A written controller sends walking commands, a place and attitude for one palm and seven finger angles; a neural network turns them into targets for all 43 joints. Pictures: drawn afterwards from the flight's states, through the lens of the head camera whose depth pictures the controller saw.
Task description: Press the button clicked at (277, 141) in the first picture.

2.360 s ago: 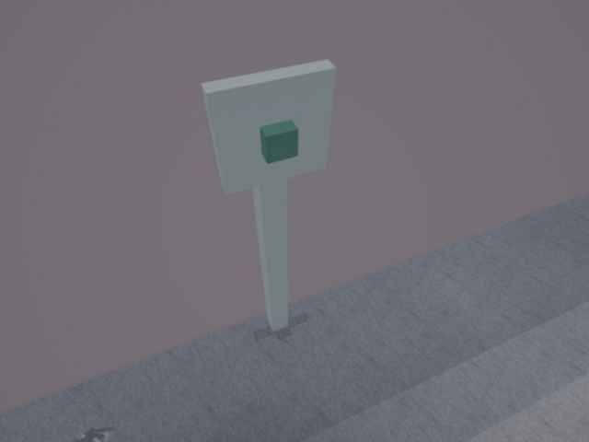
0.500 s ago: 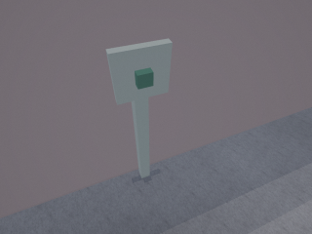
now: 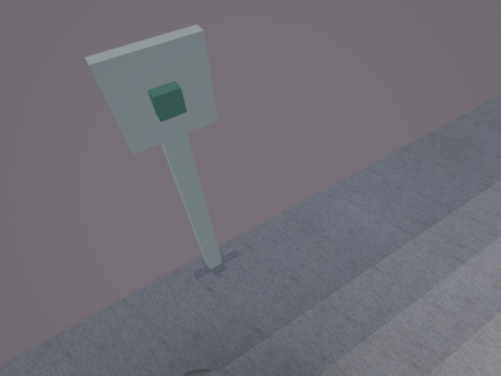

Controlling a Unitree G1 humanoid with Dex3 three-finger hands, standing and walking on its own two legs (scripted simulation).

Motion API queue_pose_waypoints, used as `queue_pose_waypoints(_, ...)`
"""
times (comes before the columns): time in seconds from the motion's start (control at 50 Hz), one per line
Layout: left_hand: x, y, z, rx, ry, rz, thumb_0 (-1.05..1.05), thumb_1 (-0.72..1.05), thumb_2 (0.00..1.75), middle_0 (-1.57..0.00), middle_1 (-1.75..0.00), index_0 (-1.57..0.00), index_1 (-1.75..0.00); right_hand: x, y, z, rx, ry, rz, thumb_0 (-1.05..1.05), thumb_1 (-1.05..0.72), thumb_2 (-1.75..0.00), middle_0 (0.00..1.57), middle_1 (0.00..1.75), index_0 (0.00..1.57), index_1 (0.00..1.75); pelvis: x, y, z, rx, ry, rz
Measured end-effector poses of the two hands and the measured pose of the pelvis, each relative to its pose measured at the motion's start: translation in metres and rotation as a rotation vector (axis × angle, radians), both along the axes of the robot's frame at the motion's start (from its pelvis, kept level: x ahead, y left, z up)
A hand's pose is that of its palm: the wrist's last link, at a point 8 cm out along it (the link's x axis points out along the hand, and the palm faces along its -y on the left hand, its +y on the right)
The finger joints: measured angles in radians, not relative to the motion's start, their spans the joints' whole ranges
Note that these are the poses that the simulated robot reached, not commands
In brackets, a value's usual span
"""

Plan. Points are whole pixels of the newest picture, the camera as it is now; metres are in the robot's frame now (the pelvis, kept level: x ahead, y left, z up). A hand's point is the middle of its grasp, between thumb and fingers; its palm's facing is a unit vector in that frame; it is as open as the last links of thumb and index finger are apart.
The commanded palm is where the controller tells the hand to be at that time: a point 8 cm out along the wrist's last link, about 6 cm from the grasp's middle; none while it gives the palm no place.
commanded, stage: walk to a spot facing it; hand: left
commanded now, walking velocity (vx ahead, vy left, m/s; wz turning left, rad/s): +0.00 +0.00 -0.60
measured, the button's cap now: (167, 100) +0.56 +0.22 +0.12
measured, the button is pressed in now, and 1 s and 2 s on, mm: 0 0 0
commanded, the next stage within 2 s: none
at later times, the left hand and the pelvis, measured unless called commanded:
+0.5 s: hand out of the picture +0.09 +0.25 -0.15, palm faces -0.18 -0.95 -0.24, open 7.4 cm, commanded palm none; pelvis -0.02 +0.05 +0.01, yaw -16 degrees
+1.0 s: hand (197, 344) +0.19 +0.13 -0.14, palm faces -0.60 -0.76 -0.24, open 7.4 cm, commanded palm none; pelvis -0.04 +0.05 +0.01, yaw -37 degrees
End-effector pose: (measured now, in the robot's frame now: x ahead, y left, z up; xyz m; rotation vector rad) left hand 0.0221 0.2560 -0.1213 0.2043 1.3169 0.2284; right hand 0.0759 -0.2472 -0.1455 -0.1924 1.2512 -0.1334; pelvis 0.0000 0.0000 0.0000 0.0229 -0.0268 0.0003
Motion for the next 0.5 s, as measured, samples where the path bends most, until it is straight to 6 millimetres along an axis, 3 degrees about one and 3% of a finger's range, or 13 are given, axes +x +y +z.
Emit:
queue_pose_waypoints(0.12, -0.006, -0.023, 0.010, -0.033, 0.028, -0.020, 0.00, 0.90, 0.90, -0.21, -0.30, -0.20, -0.30, -0.017, -0.008, 0.015, 0.000, 0.015, -0.060, 0.00, -0.91, -0.90, 0.20, 0.30, 0.20, 0.30, -0.005, -0.006, 0.015, 0.000, 0.018, -0.053)
queue_pose_waypoints(0.22, 0.002, -0.022, 0.014, -0.044, 0.028, -0.070, 0.00, 0.90, 0.90, -0.21, -0.30, -0.20, -0.30, -0.024, -0.013, 0.028, -0.020, -0.023, -0.117, 0.00, -0.91, -0.90, 0.20, 0.30, 0.20, 0.30, -0.008, -0.002, 0.022, 0.008, 0.034, -0.114)
queue_pose_waypoints(0.42, 0.044, 0.021, 0.010, -0.031, -0.026, -0.194, 0.00, 0.90, 0.90, -0.21, -0.30, -0.20, -0.30, -0.032, 0.005, 0.049, -0.081, -0.133, -0.214, 0.00, -0.91, -0.90, 0.20, 0.30, 0.20, 0.30, -0.015, 0.032, 0.021, -0.003, 0.049, -0.241)
queue_pose_waypoints(0.5, 0.070, 0.045, -0.001, -0.037, -0.055, -0.251, 0.00, 0.90, 0.90, -0.21, -0.30, -0.20, -0.30, -0.051, 0.024, 0.054, -0.123, -0.167, -0.255, 0.00, -0.91, -0.90, 0.20, 0.30, 0.20, 0.30, -0.019, 0.054, 0.014, -0.017, 0.051, -0.285)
